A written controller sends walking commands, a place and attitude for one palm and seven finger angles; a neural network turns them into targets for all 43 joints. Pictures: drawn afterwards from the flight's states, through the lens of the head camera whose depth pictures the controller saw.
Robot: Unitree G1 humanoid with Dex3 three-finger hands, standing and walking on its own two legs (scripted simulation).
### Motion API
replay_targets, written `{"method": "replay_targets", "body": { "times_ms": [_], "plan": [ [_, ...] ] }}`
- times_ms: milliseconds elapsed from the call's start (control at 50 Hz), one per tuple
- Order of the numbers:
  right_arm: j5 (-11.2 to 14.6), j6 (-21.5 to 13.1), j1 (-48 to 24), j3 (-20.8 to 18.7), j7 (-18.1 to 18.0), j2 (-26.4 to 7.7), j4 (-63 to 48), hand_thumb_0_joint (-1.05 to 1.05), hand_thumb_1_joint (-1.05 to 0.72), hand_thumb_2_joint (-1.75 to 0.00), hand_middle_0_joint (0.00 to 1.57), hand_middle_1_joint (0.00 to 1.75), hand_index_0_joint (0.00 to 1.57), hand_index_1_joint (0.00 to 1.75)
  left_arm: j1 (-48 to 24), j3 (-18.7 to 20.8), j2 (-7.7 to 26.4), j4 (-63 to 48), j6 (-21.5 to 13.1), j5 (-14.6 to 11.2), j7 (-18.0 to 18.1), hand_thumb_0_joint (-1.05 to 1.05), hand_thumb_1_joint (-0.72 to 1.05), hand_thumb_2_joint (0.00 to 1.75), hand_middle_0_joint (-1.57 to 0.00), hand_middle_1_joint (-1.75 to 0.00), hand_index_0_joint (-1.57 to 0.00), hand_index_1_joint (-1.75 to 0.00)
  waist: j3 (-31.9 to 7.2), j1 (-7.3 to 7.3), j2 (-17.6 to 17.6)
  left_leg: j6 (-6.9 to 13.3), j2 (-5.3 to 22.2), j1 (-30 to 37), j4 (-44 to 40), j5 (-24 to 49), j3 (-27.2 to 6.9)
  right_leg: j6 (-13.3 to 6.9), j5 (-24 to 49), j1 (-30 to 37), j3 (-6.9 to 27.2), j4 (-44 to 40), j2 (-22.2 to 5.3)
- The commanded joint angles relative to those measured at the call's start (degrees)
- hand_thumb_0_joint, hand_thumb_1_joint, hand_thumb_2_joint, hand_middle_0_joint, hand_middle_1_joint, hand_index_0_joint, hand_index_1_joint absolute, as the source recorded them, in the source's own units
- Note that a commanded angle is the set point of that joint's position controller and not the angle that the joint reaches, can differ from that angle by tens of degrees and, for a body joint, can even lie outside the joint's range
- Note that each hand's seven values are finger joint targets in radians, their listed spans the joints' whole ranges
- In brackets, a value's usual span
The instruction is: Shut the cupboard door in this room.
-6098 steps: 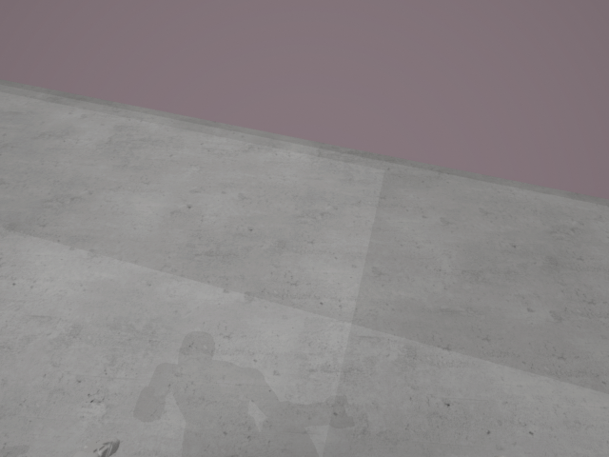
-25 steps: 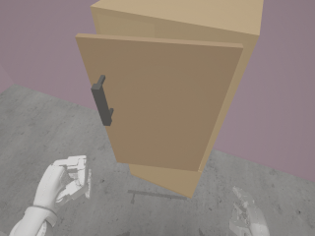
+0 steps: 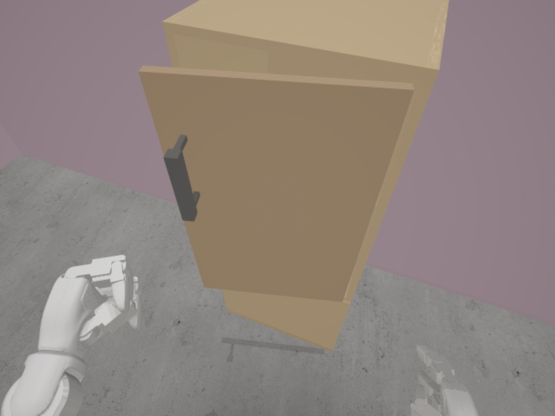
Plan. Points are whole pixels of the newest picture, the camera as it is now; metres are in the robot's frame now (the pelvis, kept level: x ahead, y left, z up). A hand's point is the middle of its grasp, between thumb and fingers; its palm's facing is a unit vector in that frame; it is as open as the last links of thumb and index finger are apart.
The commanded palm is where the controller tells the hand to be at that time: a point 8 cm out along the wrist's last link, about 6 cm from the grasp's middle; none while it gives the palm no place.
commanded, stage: bring the fist close to the handle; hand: left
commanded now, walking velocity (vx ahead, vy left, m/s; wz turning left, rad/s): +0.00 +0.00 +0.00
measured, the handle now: (185, 179) +0.45 +0.19 +0.09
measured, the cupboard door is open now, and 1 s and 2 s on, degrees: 15 15 14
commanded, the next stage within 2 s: push the door shut along its arc in 1.50 s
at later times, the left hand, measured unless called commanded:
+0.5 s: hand (171, 285) +0.27 +0.16 +0.08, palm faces -0.09 -1.00 -0.03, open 3.1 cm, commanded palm +0.25 +0.22 +0.10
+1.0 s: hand (191, 238) +0.33 +0.15 +0.10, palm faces -0.03 -1.00 -0.05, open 3.1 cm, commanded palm +0.31 +0.19 +0.10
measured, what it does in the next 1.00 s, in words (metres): stands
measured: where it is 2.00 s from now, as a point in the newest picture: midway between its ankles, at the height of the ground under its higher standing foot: outside the picture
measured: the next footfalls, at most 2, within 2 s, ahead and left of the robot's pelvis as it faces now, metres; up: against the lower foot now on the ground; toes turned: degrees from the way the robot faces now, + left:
none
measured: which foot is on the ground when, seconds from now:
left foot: down 0.00-1.00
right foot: down 0.00-1.00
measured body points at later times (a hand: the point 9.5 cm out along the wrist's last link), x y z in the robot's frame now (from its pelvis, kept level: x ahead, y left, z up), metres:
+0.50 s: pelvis +0.01 +0.01 +0.00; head +0.03 +0.00 +0.45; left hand +0.27 +0.22 +0.08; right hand +0.18 -0.22 -0.07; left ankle +0.02 +0.09 -0.70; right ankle +0.00 -0.10 -0.70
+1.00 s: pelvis +0.01 -0.01 +0.00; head +0.03 -0.01 +0.45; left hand +0.32 +0.20 +0.11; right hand +0.17 -0.24 -0.08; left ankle +0.02 +0.09 -0.70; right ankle +0.00 -0.10 -0.70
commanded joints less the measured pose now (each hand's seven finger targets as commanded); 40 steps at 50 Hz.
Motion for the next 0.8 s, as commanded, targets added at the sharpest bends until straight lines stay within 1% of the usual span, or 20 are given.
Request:
{"method": "replay_targets", "body": {
  "times_ms": [0,20,60,100,160,220,240,280,320,340,400,460,520,540,600,620,640,680,720,780],
  "plan": [
    [0.77,-3.53,-4.73,-3.16,-0.22,-7.43,-9.52,0.0,-0.9,-0.9,0.2,0.3,0.2,0.3,-3.7,-0.72,4.89,-7.22,0.12,-0.28,-3.18,0.0,0.9,0.9,-1.3,-1.5,-1.3,-1.5,-3.5,-0.97,1.23,-0.7,1.75,4.1,-9.02,5.78,-2.92,1.15,5.55,-0.73,2.72,-9.29,-1.74],
    [0.74,-3.5,-4.6,-3.24,-0.34,-7.57,-9.45,0.0,-0.9,-0.9,0.2,0.3,0.2,0.3,-3.17,0.3,5.96,-5.86,1.41,-0.39,-3.72,0.0,0.9,0.9,-1.3,-1.5,-1.3,-1.5,-3.66,-0.86,-1.44,-0.52,1.67,3.52,-8.76,6.38,-3.02,1.34,5.94,0.27,3.2,-9.65,-1.88],
    [0.71,-3.42,-4.98,-3.27,-0.69,-7.57,-10.07,0.0,-0.9,-0.9,0.2,0.3,0.2,0.3,-4.9,2.13,7.6,-8.45,2.45,-0.83,-4.06,0.0,0.9,0.9,-1.3,-1.5,-1.3,-1.5,-5.29,-0.4,-2.52,-0.39,1.54,3.89,-8.58,7.59,-2.71,1.54,6.63,1.51,3.62,-9.96,-2.2],
    [0.38,-3.53,-5.67,-2.88,-1.01,-7.25,-10.21,0.0,-0.9,-0.9,0.2,0.3,0.2,0.3,-10.4,2.78,8.15,-12.87,1.44,-0.97,-3.09,0.0,0.9,0.9,-1.3,-1.5,-1.3,-1.5,-6.58,-0.54,-0.11,-0.53,1.64,5.66,-9.12,8.25,-3.0,1.26,7.22,1.35,2.51,-9.05,-1.85],
    [-0.11,-4.03,-5.67,-2.66,-1.14,-6.69,-9.15,0.0,-0.9,-0.9,0.2,0.3,0.2,0.3,-15.61,3.98,8.36,-14.89,-1.6,-0.85,-0.06,0.0,0.9,0.9,-1.3,-1.5,-1.3,-1.5,-7.06,-0.93,0.83,-0.79,1.98,7.15,-9.18,8.28,-3.85,0.92,7.12,-0.06,1.7,-7.74,-1.22],
    [-0.34,-3.97,-5.02,-2.62,-0.69,-6.85,-7.89,0.0,-0.9,-0.9,0.2,0.3,0.2,0.3,-15.23,2.71,7.06,-11.59,-2.95,0.11,0.86,0.0,0.9,0.9,-1.3,-1.5,-1.3,-1.5,-6.96,-1.06,1.55,-1.03,1.97,7.05,-8.77,9.56,-3.95,0.66,8.62,-0.66,1.26,-6.62,-1.04],
    [-0.12,-3.95,-5.03,-2.68,-0.46,-6.61,-7.97,0.0,-0.9,-0.9,0.2,0.3,0.2,0.3,-14.58,0.31,4.87,-10.2,-2.58,0.67,0.59,0.0,0.9,0.9,-1.3,-1.5,-1.3,-1.5,-6.66,-1.36,2.27,-1.14,2.02,7.45,-8.9,9.88,-3.96,0.64,9.2,-1.19,1.0,-6.41,-1.2],
    [0.11,-3.65,-4.49,-2.93,-0.19,-6.93,-7.91,0.0,-0.9,-0.9,0.2,0.3,0.2,0.3,-12.48,-1.3,4.08,-7.37,-0.71,1.36,-0.28,0.0,0.9,0.9,-1.3,-1.5,-1.3,-1.5,-6.96,-1.17,3.04,-1.23,2.03,7.46,-8.97,10.1,-3.75,0.72,10.04,-0.99,1.08,-6.7,-1.44],
    [0.32,-2.96,-4.03,-3.05,-0.11,-7.4,-8.07,0.0,-0.9,-0.9,0.2,0.3,0.2,0.3,-10.79,-1.88,4.35,-4.15,2.04,2.0,-1.03,0.0,0.9,0.9,-1.3,-1.5,-1.3,-1.5,-6.45,-1.09,0.13,-1.06,2.04,6.48,-9.03,11.19,-3.81,0.74,11.39,0.11,1.04,-7.01,-1.52],
    [0.45,-2.65,-4.39,-3.03,-0.11,-7.28,-8.69,0.0,-0.9,-0.9,0.2,0.3,0.2,0.3,-12.65,-3.7,2.88,-5.0,3.01,2.19,-1.33,0.0,0.9,0.9,-1.3,-1.5,-1.3,-1.5,-6.81,-1.24,0.58,-1.01,2.0,6.73,-9.2,11.44,-3.55,0.9,11.79,0.13,1.0,-7.08,-1.7],
    [0.28,-2.06,-4.9,-3.04,-0.5,-7.22,-9.13,0.0,-0.9,-0.9,0.2,0.3,0.2,0.3,-17.51,-1.26,4.97,-6.63,4.24,2.06,0.06,0.0,0.9,0.9,-1.3,-1.5,-1.3,-1.5,-7.93,-0.94,-0.69,-1.08,2.07,7.5,-9.59,11.56,-3.76,0.93,11.85,0.63,0.89,-7.28,-1.63],
    [-0.27,-1.82,-5.36,-2.85,-0.42,-6.64,-8.94,0.0,-0.9,-0.9,0.2,0.3,0.2,0.3,-20.87,1.91,6.64,-8.94,2.26,1.97,2.79,0.0,0.9,0.9,-1.3,-1.5,-1.3,-1.5,-10.99,-0.26,-0.99,-1.21,1.94,8.66,-9.29,14.41,-3.18,0.77,14.02,2.45,1.13,-6.49,-1.55],
    [-0.53,-1.71,-5.29,-2.94,0.02,-6.38,-8.24,0.0,-0.9,-0.9,0.2,0.3,0.2,0.3,-21.73,1.82,6.49,-9.56,-0.51,2.52,4.31,0.0,0.9,0.9,-1.3,-1.5,-1.3,-1.5,-12.51,-0.11,0.41,-1.45,2.11,9.96,-8.58,17.97,-2.76,0.55,16.69,2.78,1.15,-5.46,-1.41],
    [-0.43,-1.73,-5.33,-2.85,0.32,-6.01,-8.21,0.0,-0.9,-0.9,0.2,0.3,0.2,0.3,-21.1,-0.51,4.14,-9.15,-0.85,2.96,4.32,0.0,0.9,0.9,-1.3,-1.5,-1.3,-1.5,-12.21,-0.44,2.19,-1.61,2.18,10.6,-8.52,19.44,-2.66,0.51,17.68,2.17,0.96,-5.14,-1.53],
    [-0.18,-1.14,-4.4,-3.24,0.92,-6.53,-7.65,0.0,-0.9,-0.9,0.2,0.3,0.2,0.3,-18.33,-2.14,2.9,-4.93,0.18,3.31,3.4,0.0,0.9,0.9,-1.3,-1.5,-1.3,-1.5,-10.82,-0.88,1.63,-1.81,2.27,10.02,-8.4,19.55,-2.36,0.74,18.4,1.56,0.9,-5.62,-1.53],
    [-0.1,-0.75,-4.06,-3.34,0.91,-6.86,-7.53,0.0,-0.9,-0.9,0.2,0.3,0.2,0.3,-17.13,-2.6,2.78,-2.01,1.29,3.72,2.87,0.0,0.9,0.9,-1.3,-1.5,-1.3,-1.5,-9.36,-1.08,-0.46,-1.47,2.27,9.04,-8.23,19.04,-2.35,0.8,18.31,1.47,0.99,-5.98,-1.45],
    [0.15,-0.45,-4.47,-3.24,0.91,-6.86,-7.72,0.0,-0.9,-0.9,0.2,0.3,0.2,0.3,-19.63,-5.05,1.05,-1.66,2.05,3.83,2.29,0.0,0.9,0.9,-1.3,-1.5,-1.3,-1.5,-7.93,-1.8,0.63,-1.46,2.23,8.64,-8.56,17.43,-2.34,0.92,17.12,0.28,1.0,-6.46,-1.66],
    [0.3,0.0,-4.38,-3.47,0.63,-7.2,-7.74,0.0,-0.9,-0.9,0.2,0.3,0.2,0.3,-22.59,-4.33,2.1,-0.48,3.3,3.82,2.11,0.0,0.9,0.9,-1.3,-1.5,-1.3,-1.5,-6.97,-2.0,-1.32,-1.33,2.25,8.08,-8.98,15.01,-2.5,1.04,15.54,0.06,1.19,-7.21,-1.64],
    [0.07,0.32,-4.81,-3.43,0.28,-7.26,-8.0,0.0,-0.9,-0.9,0.2,0.3,0.2,0.3,-25.7,-3.63,2.93,-1.53,3.56,3.67,2.75,0.0,0.9,0.9,-1.3,-1.5,-1.3,-1.5,-8.52,-1.92,-2.48,-0.96,2.01,8.41,-8.88,14.89,-2.45,1.11,15.75,1.17,1.55,-7.44,-1.72],
    [-0.13,0.4,-5.55,-3.25,0.11,-6.71,-7.65,0.0,-0.9,-0.9,0.2,0.3,0.2,0.3,-32.29,-1.49,4.42,-3.24,1.66,3.7,4.58,0.0,0.9,0.9,-1.3,-1.5,-1.3,-1.5,-11.59,-1.59,-1.53,-0.98,1.81,9.74,-9.03,14.22,-2.2,1.04,14.8,1.76,1.97,-7.26,-1.78]
  ]
}}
